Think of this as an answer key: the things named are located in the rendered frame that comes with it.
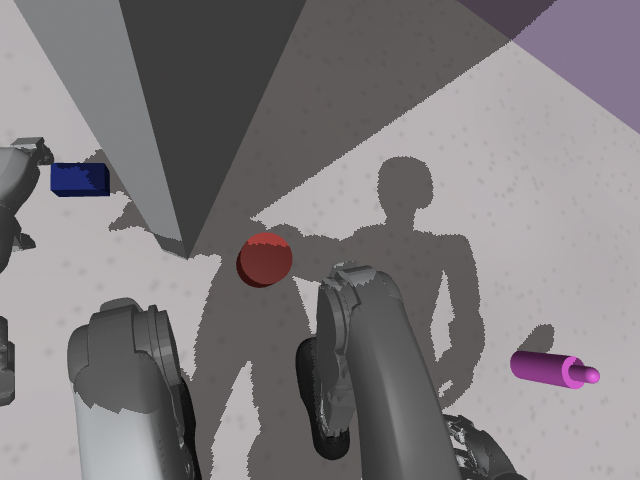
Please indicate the left robot hand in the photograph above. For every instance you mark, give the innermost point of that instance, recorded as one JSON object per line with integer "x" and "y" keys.
{"x": 19, "y": 174}

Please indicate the left robot arm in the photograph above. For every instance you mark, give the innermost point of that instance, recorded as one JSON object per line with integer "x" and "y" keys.
{"x": 7, "y": 348}

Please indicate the right robot hand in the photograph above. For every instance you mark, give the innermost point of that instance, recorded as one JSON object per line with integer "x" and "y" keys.
{"x": 484, "y": 459}

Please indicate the right robot foot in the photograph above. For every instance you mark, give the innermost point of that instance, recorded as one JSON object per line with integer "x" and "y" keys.
{"x": 309, "y": 383}

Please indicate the left robot foot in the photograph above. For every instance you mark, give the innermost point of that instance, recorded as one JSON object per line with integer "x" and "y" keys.
{"x": 189, "y": 434}

